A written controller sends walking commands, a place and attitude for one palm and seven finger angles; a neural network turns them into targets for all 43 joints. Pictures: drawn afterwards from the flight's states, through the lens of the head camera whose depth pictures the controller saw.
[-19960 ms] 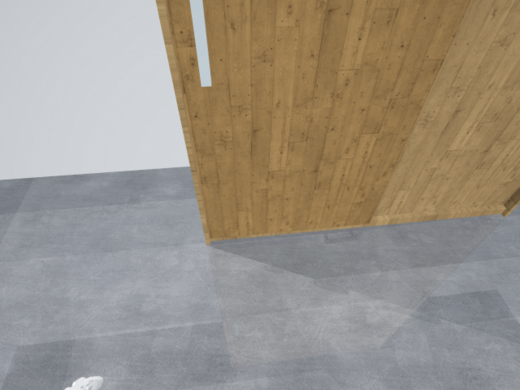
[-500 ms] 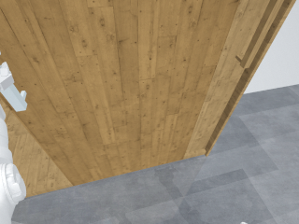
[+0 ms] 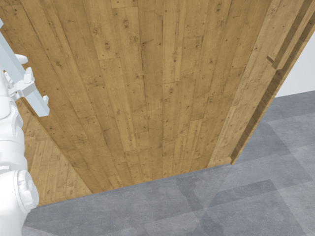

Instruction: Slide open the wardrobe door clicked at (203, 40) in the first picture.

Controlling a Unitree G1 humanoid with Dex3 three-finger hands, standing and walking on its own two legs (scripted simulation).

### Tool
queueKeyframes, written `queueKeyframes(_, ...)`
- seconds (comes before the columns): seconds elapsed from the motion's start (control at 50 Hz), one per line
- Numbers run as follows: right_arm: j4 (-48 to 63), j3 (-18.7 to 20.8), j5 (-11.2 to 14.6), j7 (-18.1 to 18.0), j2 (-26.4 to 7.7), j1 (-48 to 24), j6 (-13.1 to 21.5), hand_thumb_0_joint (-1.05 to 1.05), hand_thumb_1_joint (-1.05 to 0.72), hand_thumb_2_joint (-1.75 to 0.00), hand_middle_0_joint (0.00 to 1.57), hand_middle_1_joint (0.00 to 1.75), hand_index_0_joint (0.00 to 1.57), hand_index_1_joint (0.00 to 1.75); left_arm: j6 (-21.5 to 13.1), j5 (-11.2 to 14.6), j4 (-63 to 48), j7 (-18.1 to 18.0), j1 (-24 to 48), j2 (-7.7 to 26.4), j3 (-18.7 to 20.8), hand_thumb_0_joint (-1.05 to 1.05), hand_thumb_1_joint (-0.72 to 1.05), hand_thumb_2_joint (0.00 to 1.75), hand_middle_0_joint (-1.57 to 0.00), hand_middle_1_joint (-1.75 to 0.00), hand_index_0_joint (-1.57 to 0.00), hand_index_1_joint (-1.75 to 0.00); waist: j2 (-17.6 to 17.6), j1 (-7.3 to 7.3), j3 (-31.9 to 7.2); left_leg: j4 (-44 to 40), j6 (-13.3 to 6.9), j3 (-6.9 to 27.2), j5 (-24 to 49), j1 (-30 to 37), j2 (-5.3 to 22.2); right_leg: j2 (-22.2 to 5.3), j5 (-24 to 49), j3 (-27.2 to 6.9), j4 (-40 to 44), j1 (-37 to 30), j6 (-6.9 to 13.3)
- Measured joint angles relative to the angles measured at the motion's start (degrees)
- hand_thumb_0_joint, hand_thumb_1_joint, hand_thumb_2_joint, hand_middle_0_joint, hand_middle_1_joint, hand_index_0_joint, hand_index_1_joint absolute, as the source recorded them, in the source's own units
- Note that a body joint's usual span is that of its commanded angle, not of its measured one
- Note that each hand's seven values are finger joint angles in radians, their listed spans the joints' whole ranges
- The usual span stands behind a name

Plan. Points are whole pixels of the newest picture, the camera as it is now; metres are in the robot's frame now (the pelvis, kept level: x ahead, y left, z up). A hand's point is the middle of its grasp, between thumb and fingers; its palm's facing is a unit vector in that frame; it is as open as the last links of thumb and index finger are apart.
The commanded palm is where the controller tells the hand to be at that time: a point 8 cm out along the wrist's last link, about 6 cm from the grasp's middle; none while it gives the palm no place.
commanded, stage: stop walking and hold the door there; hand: left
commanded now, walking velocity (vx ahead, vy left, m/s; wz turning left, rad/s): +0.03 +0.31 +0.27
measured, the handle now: (23, 73) +0.47 +0.33 +0.19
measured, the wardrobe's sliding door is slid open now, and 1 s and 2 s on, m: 0.53 0.53 0.53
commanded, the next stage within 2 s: loosen the grip on the handle in 0.82 s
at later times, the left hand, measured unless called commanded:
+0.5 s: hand (28, 84) +0.43 +0.30 +0.19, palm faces +0.37 -0.91 -0.17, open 6.0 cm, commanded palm +0.39 +0.34 +0.18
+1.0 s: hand (25, 80) +0.44 +0.31 +0.20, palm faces +0.32 -0.94 -0.14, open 6.6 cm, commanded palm +0.38 +0.35 +0.19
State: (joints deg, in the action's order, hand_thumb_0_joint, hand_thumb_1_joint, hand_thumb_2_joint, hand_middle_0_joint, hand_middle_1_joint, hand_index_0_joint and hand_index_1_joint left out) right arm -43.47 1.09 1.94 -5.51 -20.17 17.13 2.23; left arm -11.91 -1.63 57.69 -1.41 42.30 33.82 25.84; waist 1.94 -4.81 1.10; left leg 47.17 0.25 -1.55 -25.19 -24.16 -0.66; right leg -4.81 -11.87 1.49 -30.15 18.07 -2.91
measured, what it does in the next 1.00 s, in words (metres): steps on the spot: left foot, then right foot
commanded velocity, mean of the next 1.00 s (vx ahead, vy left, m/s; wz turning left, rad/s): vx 0.01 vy -0.07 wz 0.00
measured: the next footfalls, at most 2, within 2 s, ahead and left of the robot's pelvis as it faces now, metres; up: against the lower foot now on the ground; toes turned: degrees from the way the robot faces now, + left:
left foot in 0.10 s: +0.04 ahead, +0.17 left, +0.00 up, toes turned +2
right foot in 0.36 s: +0.02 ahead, -0.04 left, +0.00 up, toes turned -2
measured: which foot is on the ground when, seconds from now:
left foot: up 0.00-0.08, down 0.10-1.00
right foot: down 0.00-0.10, up 0.12-0.34, down 0.36-1.00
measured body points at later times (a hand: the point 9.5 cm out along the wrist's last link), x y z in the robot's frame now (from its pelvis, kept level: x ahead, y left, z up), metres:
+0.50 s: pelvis -0.02 +0.05 +0.00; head +0.04 +0.05 +0.44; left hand +0.40 +0.35 +0.20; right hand +0.11 -0.17 -0.12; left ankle +0.00 +0.17 -0.73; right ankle -0.01 -0.04 -0.73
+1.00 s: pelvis -0.03 +0.06 +0.00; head +0.00 +0.06 +0.45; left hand +0.41 +0.36 +0.21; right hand +0.08 -0.20 -0.11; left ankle +0.00 +0.17 -0.73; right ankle -0.01 -0.04 -0.73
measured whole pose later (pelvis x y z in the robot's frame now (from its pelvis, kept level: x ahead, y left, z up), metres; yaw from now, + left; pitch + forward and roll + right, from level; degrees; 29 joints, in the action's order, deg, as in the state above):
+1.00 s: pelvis -0.03 +0.06 +0.00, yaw +1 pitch +3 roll +0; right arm -41.9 0.7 0.0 -2.8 -14.1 14.5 5.8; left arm -3.2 -3.0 56.6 0.3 54.3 26.7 20.9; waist -0.1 -2.1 0.5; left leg 29.9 -0.9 -4.3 -12.3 -20.7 1.7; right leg 0.7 -13.7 4.2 -29.4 18.8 2.2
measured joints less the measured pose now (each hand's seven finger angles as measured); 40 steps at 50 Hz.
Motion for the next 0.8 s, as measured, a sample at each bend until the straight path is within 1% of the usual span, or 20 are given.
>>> queueKeyframes(0.04,-0.32,0.09,-0.49,0.08,-0.22,-0.28,0.24,0.01,-0.91,-0.9,0.2,0.3,0.2,0.29,-0.19,0.02,-1.44,0.41,0.49,-1.67,-1.23,-0.16,0.62,0.77,-0.46,-1.4,-0.4,-1.39,-1.16,-0.1,0.25,-1.4,0.19,0.07,-0.36,1.46,0.36,-2.3,-0.23,-0.16,-0.4,-0.1,-1.3)
queueKeyframes(0.06,-0.36,0.08,-0.6,0.02,-0.3,-0.45,0.32,0.01,-0.91,-0.9,0.2,0.3,0.2,0.29,-0.3,0.33,-2.41,0.5,0.75,-2.57,-2.04,-0.16,0.62,0.77,-0.46,-1.4,-0.41,-1.39,-1.71,-0.14,0.41,-4.5,0.28,-0.02,1.42,3.03,0.82,-3.42,-0.5,-0.2,-0.92,-0.03,-2.01)
queueKeyframes(0.1,0.28,0.21,-0.68,-0.27,-0.77,-0.66,0.36,0.01,-0.91,-0.9,0.2,0.3,0.2,0.29,-0.3,1.04,-5.09,0.41,1.38,-4.57,-3.81,-0.17,0.6,0.78,-0.46,-1.4,-0.41,-1.4,-1.66,0.08,0.68,-13.0,0.86,-0.08,9.16,6.8,2.52,-4.75,-1.68,-0.15,-3.53,1.17,-3.12)
queueKeyframes(0.12,0.45,0.47,-0.61,-0.45,-0.42,-1.34,0.25,0.01,-0.91,-0.9,0.2,0.3,0.2,0.29,-0.16,1.53,-6.8,0.01,1.69,-5.29,-4.91,-0.17,0.6,0.78,-0.46,-1.4,-0.4,-1.4,-2.04,0.29,1.23,-12.88,1.87,-0.43,10.57,6.41,2.09,-5.27,-2.89,-0.72,-5.78,2.38,-2.51)
queueKeyframes(0.14,0.76,0.64,-0.35,-0.49,0.43,-2.12,-0.05,0.01,-0.91,-0.9,0.2,0.3,0.2,0.29,-0.03,2.03,-8.43,-0.41,1.75,-5.76,-5.82,-0.18,0.61,0.78,-0.46,-1.4,-0.39,-1.4,-2.42,0.89,1.91,-11.64,1.52,-1.0,9.97,5.83,1.78,-4.71,-6.27,-1.76,-8.96,3.76,-1.71)
queueKeyframes(0.18,1.66,0.14,-0.02,-0.4,2.91,-3.08,-0.12,0.01,-0.91,-0.9,0.2,0.3,0.2,0.29,0.8,3.13,-11.92,-1.34,1.24,-6.57,-7.45,-0.17,0.63,0.78,-0.46,-1.4,-0.36,-1.4,-2.39,1.85,2.8,-11.11,0.07,-1.48,8.71,5.31,2.24,-1.56,-12.21,-2.06,-16.3,6.19,-0.58)
queueKeyframes(0.2,1.97,-0.45,0.03,-0.2,4.34,-3.31,0.19,0.01,-0.91,-0.9,0.2,0.3,0.2,0.29,1.27,3.44,-13.42,-1.74,1.12,-7.01,-8.12,-0.17,0.64,0.78,-0.46,-1.4,-0.34,-1.4,-2.33,2.19,3.11,-11.75,-0.37,-1.35,8.83,5.29,2.59,0.15,-13.25,-1.42,-18.7,6.8,-0.17)
queueKeyframes(0.24,2.46,-1.97,0.03,0.44,7.04,-3.49,0.94,0.01,-0.91,-0.9,0.2,0.3,0.2,0.29,2.35,3.72,-15.96,-2.37,1.23,-7.84,-9.27,-0.16,0.67,0.78,-0.46,-1.4,-0.32,-1.4,-2.43,2.93,3.61,-13.69,-0.42,-0.97,10.1,5.42,3.14,2.96,-13.14,0.44,-19.45,6.68,0.44)
queueKeyframes(0.3,3.45,-4.37,-0.14,1.44,9.77,-3.83,1.63,0.01,-0.91,-0.9,0.2,0.3,0.2,0.29,3.69,3.9,-18.6,-2.67,1.41,-8.24,-10.03,-0.15,0.69,0.77,-0.46,-1.4,-0.29,-1.4,-2.4,3.93,4.22,-15.41,-0.24,-0.86,11.51,5.14,3.64,5.77,-11.71,2.66,-13.29,4.08,1.28)
queueKeyframes(0.36,4.46,-6.0,-0.3,2.12,10.91,-4.51,1.74,0.01,-0.91,-0.9,0.21,0.3,0.21,0.3,4.42,4.02,-19.42,-2.45,1.71,-7.53,-9.73,-0.16,0.69,0.76,-0.46,-1.4,-0.28,-1.4,-2.14,4.58,4.66,-14.27,0.07,-1.37,11.17,3.88,3.68,6.84,-6.11,3.07,-2.57,-0.75,2.08)
queueKeyframes(0.38,4.58,-6.3,-0.29,2.25,10.81,-5.15,1.55,0.01,-0.91,-0.9,0.21,0.3,0.21,0.3,4.56,4.02,-19.53,-2.46,1.67,-7.15,-9.28,-0.17,0.69,0.76,-0.46,-1.4,-0.28,-1.4,-1.5,4.62,5.05,-13.17,0.21,-1.45,10.67,3.32,4.05,7.25,-2.66,3.15,-0.21,-1.56,3.63)
queueKeyframes(0.42,4.58,-6.16,-0.07,2.22,10.1,-6.31,1.17,0.01,-0.9,-0.9,0.21,0.3,0.21,0.3,4.6,3.9,-19.2,-2.81,1.63,-6.98,-8.4,-0.17,0.69,0.75,-0.46,-1.4,-0.28,-1.4,0.54,3.83,6.06,-11.64,0.4,-0.79,10.23,2.66,4.94,8.23,-2.2,3.81,0.3,-1.98,5.9)
queueKeyframes(0.46,4.45,-5.65,0.37,1.81,9.13,-6.39,1.18,0.01,-0.9,-0.9,0.21,0.3,0.21,0.3,4.87,4.07,-18.16,-2.99,2.41,-7.38,-8.56,-0.16,0.69,0.75,-0.46,-1.4,-0.28,-1.4,1.02,3.29,6.29,-8.91,0.47,0.13,6.98,2.06,4.35,7.94,-3.33,4.38,-0.19,-2.14,6.48)
queueKeyframes(0.5,3.96,-5.27,0.43,1.08,7.82,-6.12,1.27,0.01,-0.91,-0.9,0.21,0.3,0.21,0.3,5.23,4.09,-17.16,-2.94,3.36,-8.18,-8.88,-0.14,0.69,0.76,-0.46,-1.4,-0.29,-1.4,0.58,3.07,6.12,-8.58,0.38,0.29,4.47,2.78,3.56,7.19,-3.97,4.63,-0.64,-2.37,6.22)
queueKeyframes(0.52,3.73,-5.07,0.34,0.69,7.06,-5.84,1.31,0.01,-0.91,-0.9,0.21,0.3,0.21,0.3,5.38,4.07,-16.72,-2.93,3.78,-8.64,-9.14,-0.14,0.69,0.76,-0.46,-1.4,-0.29,-1.4,0.29,2.96,5.86,-10.1,0.35,0.09,5.43,3.71,3.39,6.82,-4.18,4.78,-0.92,-2.43,5.97)
queueKeyframes(0.56,3.0,-4.45,0.25,-0.01,5.78,-5.59,1.19,0.01,-0.91,-0.9,0.21,0.3,0.21,0.3,5.57,4.22,-16.06,-3.07,4.44,-9.3,-9.93,-0.12,0.69,0.76,-0.46,-1.4,-0.3,-1.4,-0.9,2.93,5.69,-13.46,-0.23,-0.72,11.0,5.58,2.67,5.79,-4.65,4.58,-1.68,-2.7,5.34)
queueKeyframes(0.62,2.97,-3.33,0.17,-0.35,4.13,-4.74,0.7,0.01,-0.91,-0.9,0.21,0.3,0.21,0.3,5.63,4.98,-15.25,-3.79,4.43,-10.06,-11.38,-0.1,0.7,0.76,-0.46,-1.4,-0.29,-1.4,-2.1,3.72,4.53,-15.66,-1.25,-1.97,11.32,6.7,1.89,4.99,-4.19,3.4,-0.95,-2.78,3.88)
queueKeyframes(0.68,3.52,-2.61,-0.18,-0.27,3.24,-4.24,0.61,0.01,-0.91,-0.9,0.2,0.3,0.2,0.3,5.62,5.06,-15.01,-4.07,4.35,-9.95,-11.96,-0.1,0.7,0.76,-0.46,-1.4,-0.28,-1.4,-2.21,3.79,3.94,-16.27,-1.56,-2.27,11.4,6.48,1.98,5.14,-4.59,3.01,-0.35,-2.5,3.04)
queueKeyframes(0.74,3.96,-2.31,-0.13,0.03,3.08,-4.05,0.59,0.01,-0.91,-0.9,0.2,0.3,0.2,0.29,6.2,5.3,-15.38,-4.52,4.27,-9.55,-12.23,-0.1,0.72,0.75,-0.46,-1.4,-0.25,-1.4,-1.71,3.87,4.3,-16.01,-1.26,-2.23,11.46,6.33,2.6,5.77,-2.35,3.17,1.18,-3.02,4.08)
queueKeyframes(0.8,4.04,-2.54,0.19,0.07,3.26,-3.95,0.12,0.01,-0.91,-0.9,0.2,0.3,0.2,0.29,6.39,5.39,-15.28,-4.6,3.68,-9.06,-12.05,-0.1,0.72,0.75,-0.46,-1.4,-0.23,-1.4,-0.92,3.5,3.96,-15.79,-0.85,-2.02,11.41,5.92,3.14,6.35,-2.0,3.34,2.09,-3.14,4.88)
